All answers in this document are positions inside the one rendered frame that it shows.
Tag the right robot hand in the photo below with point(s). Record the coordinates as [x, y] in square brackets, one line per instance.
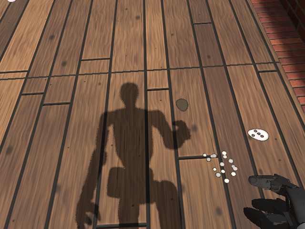
[282, 214]

